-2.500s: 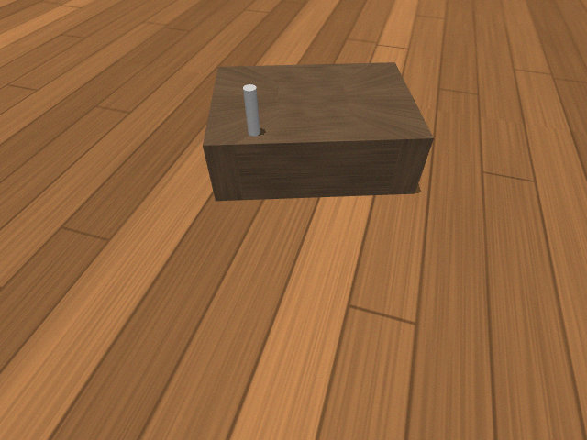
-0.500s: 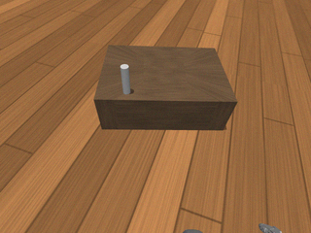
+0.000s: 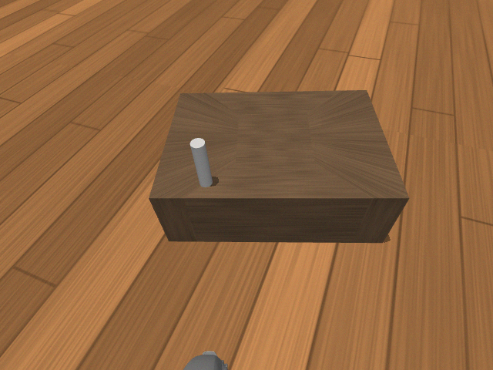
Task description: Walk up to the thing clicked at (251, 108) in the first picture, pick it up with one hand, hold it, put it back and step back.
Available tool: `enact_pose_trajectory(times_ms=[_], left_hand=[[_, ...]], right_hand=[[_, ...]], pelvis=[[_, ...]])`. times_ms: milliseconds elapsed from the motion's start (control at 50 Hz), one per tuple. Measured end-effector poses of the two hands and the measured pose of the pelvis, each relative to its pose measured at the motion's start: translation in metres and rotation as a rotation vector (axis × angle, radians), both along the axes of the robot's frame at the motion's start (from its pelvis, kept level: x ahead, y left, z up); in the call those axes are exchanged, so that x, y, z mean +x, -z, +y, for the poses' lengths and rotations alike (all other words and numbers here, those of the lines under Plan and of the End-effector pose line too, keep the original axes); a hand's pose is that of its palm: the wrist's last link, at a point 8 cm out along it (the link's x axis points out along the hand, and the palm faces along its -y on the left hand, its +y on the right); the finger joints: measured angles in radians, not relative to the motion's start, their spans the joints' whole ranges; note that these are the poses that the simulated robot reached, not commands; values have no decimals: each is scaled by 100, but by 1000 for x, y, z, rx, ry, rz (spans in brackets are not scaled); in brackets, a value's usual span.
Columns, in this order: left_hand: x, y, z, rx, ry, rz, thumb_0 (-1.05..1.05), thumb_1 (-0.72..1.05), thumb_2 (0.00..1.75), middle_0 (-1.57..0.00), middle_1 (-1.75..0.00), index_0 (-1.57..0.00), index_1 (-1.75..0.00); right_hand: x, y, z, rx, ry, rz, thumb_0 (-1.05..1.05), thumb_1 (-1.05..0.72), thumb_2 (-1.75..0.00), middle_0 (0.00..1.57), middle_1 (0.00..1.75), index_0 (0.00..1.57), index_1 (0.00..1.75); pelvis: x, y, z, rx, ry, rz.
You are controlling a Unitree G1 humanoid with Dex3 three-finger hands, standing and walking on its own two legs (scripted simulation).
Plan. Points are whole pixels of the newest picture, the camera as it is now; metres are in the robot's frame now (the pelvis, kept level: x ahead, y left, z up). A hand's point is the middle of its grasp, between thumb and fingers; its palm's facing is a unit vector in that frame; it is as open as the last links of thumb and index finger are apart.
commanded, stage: walk up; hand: left
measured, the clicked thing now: (202, 164) +0.85 +0.23 -0.34
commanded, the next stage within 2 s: none
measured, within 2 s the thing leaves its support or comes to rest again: neither
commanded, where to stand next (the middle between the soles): +0.47 +0.02 m, yaw -1 degrees
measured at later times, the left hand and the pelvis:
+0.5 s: hand (116, 306) +0.26 +0.29 -0.13, palm faces -0.09 -0.92 -0.37, open 7.4 cm; pelvis +0.19 +0.02 +0.00, yaw -1 degrees
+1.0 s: hand (126, 262) +0.37 +0.32 -0.16, palm faces -0.02 -0.93 -0.37, open 7.4 cm; pelvis +0.35 +0.04 -0.02, yaw +0 degrees
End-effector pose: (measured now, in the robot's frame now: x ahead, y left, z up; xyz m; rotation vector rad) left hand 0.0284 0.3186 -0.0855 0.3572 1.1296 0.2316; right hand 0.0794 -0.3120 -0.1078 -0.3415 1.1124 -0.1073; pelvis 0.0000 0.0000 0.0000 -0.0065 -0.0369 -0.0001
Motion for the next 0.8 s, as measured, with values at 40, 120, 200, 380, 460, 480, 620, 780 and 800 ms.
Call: enact_pose_trajectory(times_ms=[40,120,200,380,460,480,620,780,800], left_hand=[[8,7,5,-13,-10,18,1,90,90,-21,-30,-21,-30],[31,29,21,-35,-25,52,1,90,90,-21,-30,-21,-30],[68,45,32,-42,-17,83,1,90,90,-21,-30,-21,-30],[169,27,31,-54,60,34,1,91,90,-21,-30,-20,-30],[210,16,24,-36,82,21,1,91,90,-21,-30,-20,-30],[221,13,21,-29,86,16,1,91,90,-21,-30,-20,-30],[283,5,1,37,81,-71,1,91,90,-21,-30,-20,-30],[301,-4,-4,20,41,-43,1,90,90,-21,-30,-21,-30],[302,-3,-2,17,35,-35,1,90,90,-21,-30,-21,-30]], right_hand=[[24,-4,5,-11,-15,-7,1,-91,-90,20,30,20,30],[75,-8,17,-44,-31,-51,1,-91,-90,20,30,20,30],[108,-13,27,-69,-8,-121,1,-91,-90,20,30,20,30],[120,-25,25,-74,56,-63,1,-90,-90,21,30,21,30],[122,-15,12,-59,89,-6,1,-90,-90,21,30,21,30],[124,-11,8,-54,97,9,1,-90,-90,21,30,21,30],[164,21,-15,-27,105,90,1,-91,-90,20,30,20,30],[247,10,-6,1,38,43,1,-91,-90,20,30,20,30],[256,8,-5,-1,31,38,1,-91,-90,20,30,20,30]], pelvis=[[17,2,4,-7,-4,0],[55,13,19,-20,-11,-2],[85,20,31,-1,-2,-14],[143,3,31,18,21,-18],[171,2,24,22,23,-12],[178,3,21,24,23,-10],[229,16,-5,9,18,-14],[273,3,-3,4,7,-8],[278,2,-1,2,5,-7]])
